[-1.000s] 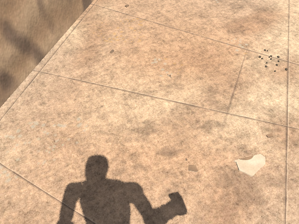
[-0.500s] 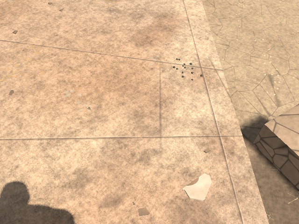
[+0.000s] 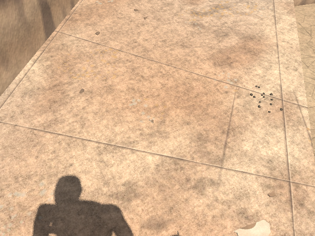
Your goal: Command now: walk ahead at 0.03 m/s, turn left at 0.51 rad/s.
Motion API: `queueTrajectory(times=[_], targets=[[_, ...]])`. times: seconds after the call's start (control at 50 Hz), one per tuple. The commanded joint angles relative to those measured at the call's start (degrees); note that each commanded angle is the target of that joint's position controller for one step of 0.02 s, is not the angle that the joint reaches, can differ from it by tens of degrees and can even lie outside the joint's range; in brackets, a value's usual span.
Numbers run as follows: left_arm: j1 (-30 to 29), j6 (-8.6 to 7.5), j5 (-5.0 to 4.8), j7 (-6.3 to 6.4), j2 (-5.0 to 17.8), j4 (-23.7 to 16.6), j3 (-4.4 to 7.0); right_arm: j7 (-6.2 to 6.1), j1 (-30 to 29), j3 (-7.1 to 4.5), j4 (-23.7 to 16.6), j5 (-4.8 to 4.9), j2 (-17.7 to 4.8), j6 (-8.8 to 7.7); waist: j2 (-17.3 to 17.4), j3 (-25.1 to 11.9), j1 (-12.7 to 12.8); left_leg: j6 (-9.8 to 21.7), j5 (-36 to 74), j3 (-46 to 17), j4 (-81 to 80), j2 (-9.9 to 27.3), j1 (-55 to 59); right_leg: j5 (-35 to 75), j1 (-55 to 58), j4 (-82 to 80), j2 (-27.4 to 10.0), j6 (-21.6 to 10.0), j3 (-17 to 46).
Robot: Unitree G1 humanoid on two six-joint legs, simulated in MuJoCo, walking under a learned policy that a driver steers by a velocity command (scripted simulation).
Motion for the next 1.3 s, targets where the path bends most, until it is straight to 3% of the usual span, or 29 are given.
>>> queueTrajectory(times=[0.02, 0.04, 0.06, 0.08, 0.12, 0.16, 0.2, 0.38, 0.46, 0.52, 0.54, 0.56, 0.58, 0.6, 0.62, 0.64, 0.66, 0.7, 0.76, 0.88, 0.92, 0.96, 0.98, 1.0, 1.02, 1.06, 1.1, 1.18, 1.3], targets=[[-0.7, 0.38, -0.33, -0.02, 9.1, -2.9, 2.75, 0.37, 7.2, -0.99, -2.1, -0.11, -4.1, -1.12, -4.4, -5.1, -2.7, 2.8, 5.3, 0.7, -14.1, -1.9, 11.6, -4.0, -2.7, -3.5, -12.2, -4.3, 7.9], [1.9, 1.0, -0.24, -0.49, 6.7, -2.5, 2.5, -0.08, 7.2, -1.57, -2.5, -0.77, -7.1, -1.79, 7.1, -2.1, -2.2, 4.4, 3.8, -12.2, -26.2, 5.2, 11.6, -12.6, -8.0, 8.0, -7.3, 0.4, 2.5], [0.6, 1.5, -0.79, -0.04, 3.6, -6.1, 1.53, -0.49, 5.1, -3.54, -5.2, -0.54, -16.2, -1.91, 20.3, 2.1, -1.7, 10.5, 9.9, -36.9, -33.0, 21.2, 8.4, -27.1, -21.3, 17.8, 4.0, 4.6, 1.1], [-4.7, 2.07, 0.1, 0.25, 5.8, -6.9, 1.83, -1.48, 8.1, -4.09, -4.2, -1.45, -16.1, -1.73, 13.3, 3.5, -4.5, 14.4, 14.3, -34.7, -33.4, 21.2, 2.4, -25.3, -18.1, 28.3, 2.7, 3.8, 10.0], [-2.0, 1.86, -1.21, -0.57, 5.9, -5.2, 2.1, -2.1, 0.7, -2.58, -4.8, -0.45, -10.9, -1.67, 8.0, 3.8, 0.9, 11.1, 11.1, -23.3, -31.0, 12.4, 0.8, -14.2, -15.5, 30.6, 2.0, 2.9, 12.7], [1.7, 1.26, 0.16, -1.16, 7.2, -3.0, 2.73, -1.95, -2.9, -2.14, -6.5, 0.09, -8.9, -2.07, 8.0, -0.7, 1.7, 10.0, 20.8, -19.4, -28.3, 8.3, 6.0, -10.0, -14.7, 33.4, 3.3, 2.7, 11.7], [1.9, 1.22, -0.11, -1.51, 6.6, -3.1, 2.69, -1.59, -0.5, -2.19, -6.3, 0.68, -8.6, -2.55, 5.1, -3.9, 1.0, 10.6, 27.1, -19.7, -26.4, 8.5, 10.5, -10.1, -14.9, 34.2, 3.7, 3.2, 12.1], [-2.5, 1.22, -1.02, -0.71, 5.9, -6.4, 1.61, -1.64, 4.1, -3.41, -6.2, -0.16, -10.9, -2.26, 7.1, -4.0, -2.7, 12.8, 25.3, -28.6, -23.9, 8.7, 13.9, -14.6, -11.7, 18.3, 5.4, 3.2, 13.6], [-0.6, 0.56, -1.73, -0.29, 6.3, -7.0, 1.31, -1.04, 1.3, -3.7, -6.7, -0.37, -11.3, -2.03, 7.8, -5.0, -1.5, 11.3, 29.0, -32.3, -22.7, 7.1, 10.3, -15.5, -3.6, 11.1, 7.6, 1.8, 13.7], [4.7, -0.28, -1.76, 0.6, 5.9, -6.1, 1.1, -0.94, -2.9, -3.67, -7.1, 0.47, -10.6, -1.92, 6.8, -5.0, 2.4, 6.6, 23.3, -32.7, -20.6, 3.2, 4.1, -7.4, 8.9, -5.8, 8.0, 0.5, 13.5], [5.7, -0.65, -1.21, 1.13, 8.7, -6.0, 1.75, -1.17, -2.5, -3.13, -7.5, 0.92, -8.6, -2.19, 2.9, -5.3, 2.3, 3.2, 13.4, -29.9, -17.1, -0.2, -1.3, -6.9, 14.9, -12.0, 1.9, -0.9, 18.7], [3.6, -0.53, -0.44, 1.43, 13.9, -7.5, 2.56, -1.26, 0.6, -2.16, -8.2, 1.25, -4.2, -2.49, -10.1, -5.8, 0.1, -0.3, -3.0, -18.5, -4.4, -8.3, -9.6, -8.9, 19.3, -17.0, -13.4, -5.6, 34.3], [0.6, -0.12, 0.0, 0.86, 15.5, -8.3, 3.06, -1.8, 0.6, -3.37, -7.7, -0.59, -8.9, -2.35, -10.6, -2.6, 0.1, -1.3, -9.6, -10.4, 7.5, -10.9, -12.8, -1.5, 10.8, -16.6, -19.3, -11.6, 39.1], [0.6, -0.17, -0.14, 0.34, 11.8, -8.5, 2.22, -1.65, 0.1, -3.91, -7.1, -1.27, -10.6, -2.24, -6.8, -2.1, -0.6, -1.6, -7.8, -11.4, 14.9, -7.8, -10.0, 4.9, 7.4, -15.0, -18.0, -13.3, 36.1], [-0.9, -0.37, -0.38, -0.22, 8.6, -8.4, 1.39, -1.16, 1.3, -3.8, -5.9, -1.27, -10.0, -2.06, -4.9, -1.9, -1.7, -1.4, -3.4, -11.5, 17.8, -7.0, -9.4, -0.8, 6.7, -15.3, -13.6, -11.5, 30.8], [-2.1, -0.48, -0.16, -0.56, 7.7, -8.5, 1.14, -0.51, 2.3, -3.54, -5.0, -1.23, -9.2, -1.8, -6.6, -1.7, -2.0, -1.4, 0.4, -11.0, 19.2, -6.7, -10.3, -8.6, 7.7, -16.3, -9.6, -9.2, 26.9], [-1.6, -0.67, -0.1, -0.51, 7.9, -8.3, 1.2, 0.31, 2.8, -3.3, -4.6, -1.28, -8.7, -1.7, -9.7, -1.6, -1.4, -1.7, 2.1, -10.3, 20.2, -6.7, -12.4, -13.7, 9.8, -17.4, -7.7, -8.5, 25.9], [2.1, -1.23, -0.25, -0.82, 8.3, -6.9, 1.51, 1.24, 0.5, -2.78, -4.7, -1.12, -8.0, -1.95, -9.4, -0.4, 0.8, -2.2, 3.4, -10.0, 18.1, -6.7, -15.5, -18.3, 13.5, -19.0, -7.2, -8.7, 25.9], [7.4, -2.61, -0.36, -1.29, 9.0, -4.0, 2.13, 1.41, -3.0, -1.91, -4.7, -1.33, -6.3, -2.68, -7.4, 1.0, 2.9, -2.5, 4.7, -10.1, 10.9, -6.0, -17.5, -17.6, 18.2, -20.1, -8.7, -9.2, 26.2], [9.5, -3.41, -0.27, -2.64, 10.6, -0.9, 3.13, 1.54, -7.4, -0.03, -4.9, -1.02, -4.2, -4.31, -9.6, 1.8, 3.7, -1.0, 0.4, -1.3, -7.8, -2.8, -3.6, -15.1, 10.6, -19.5, -8.6, -10.1, 21.8], [9.5, -2.96, -0.81, -3.01, 11.2, -0.1, 3.46, 1.02, -5.1, 0.29, -4.0, -0.72, -3.8, -4.97, -8.1, 2.4, 1.7, 0.8, 5.6, 0.8, -16.3, -3.6, 5.6, -14.3, 5.0, -17.3, -8.3, -10.0, 20.6], [8.7, -2.86, -1.09, -2.91, 8.8, 0.1, 2.82, -0.1, 4.4, -0.05, -0.3, -1.11, -4.9, -6.27, -2.9, -0.3, -3.1, 2.4, 8.7, -1.2, -22.4, -3.7, 22.8, -14.1, -4.9, -8.7, -5.5, -7.7, 17.5], [6.6, -3.04, -0.74, -3.09, 4.3, -1.4, 1.4, -0.81, 11.9, -0.8, 1.3, -1.91, -8.6, -7.09, 6.6, -3.7, -6.8, 3.9, -2.8, -15.7, -29.0, 7.7, 31.0, -16.5, -11.6, 6.2, -0.6, -5.2, 11.5], [3.6, -3.57, -0.82, -3.21, 2.1, -5.0, 0.6, -1.3, 16.0, -2.8, 1.6, -1.27, -16.9, -7.17, 17.0, -3.6, -8.1, 10.3, -17.6, -39.0, -36.7, 21.0, 33.0, -22.8, -24.8, 20.2, 6.3, -3.5, 6.0], [1.6, -3.24, 0.09, -3.0, 8.1, -4.7, 2.07, -1.5, 14.2, -2.45, 2.1, -1.0, -14.1, -7.03, 8.7, 1.4, -7.1, 13.3, -19.7, -39.8, -36.4, 21.5, 26.9, -21.5, -27.2, 27.9, 2.7, -4.2, 11.2], [4.3, -3.52, -0.65, -4.35, 7.8, -2.3, 2.25, -1.02, 6.4, -0.44, 0.5, -0.8, -7.8, -7.6, 5.6, 4.1, -2.1, 10.6, -10.1, -29.0, -36.9, 14.8, 21.3, -12.0, -24.6, 28.9, -0.1, -3.7, 12.7], [5.2, -3.19, 0.29, -4.93, 7.1, -0.8, 2.12, -1.34, 5.3, 0.25, 0.7, -0.5, -5.9, -8.45, 5.9, 2.9, -0.7, 9.1, 4.3, -20.8, -37.8, 10.8, 20.1, -6.6, -21.4, 28.7, -0.9, -2.0, 11.0], [0.4, -2.64, 0.75, -5.18, 5.2, -2.1, 1.54, -1.16, 9.4, 0.29, 3.7, 0.48, -5.8, -9.4, 4.9, 2.6, -0.9, 10.3, 23.3, -14.0, -37.4, 9.2, 20.3, -1.1, -23.7, 27.6, -1.2, 0.7, 8.9], [-11.3, -2.6, 0.03, -5.41, 3.2, -6.1, 0.14, -1.49, 13.1, 0.36, 7.3, 0.13, -6.3, -9.65, 5.1, 4.9, -2.9, 9.7, 33.9, -9.5, -37.1, 8.9, 18.9, 5.7, -18.6, 11.2, 0.4, 0.5, 6.6]])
